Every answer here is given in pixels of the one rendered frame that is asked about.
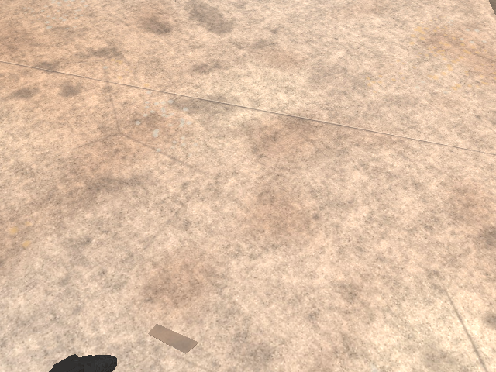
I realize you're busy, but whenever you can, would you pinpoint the left robot hand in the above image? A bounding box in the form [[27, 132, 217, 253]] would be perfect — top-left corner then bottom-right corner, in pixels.
[[49, 354, 117, 372]]

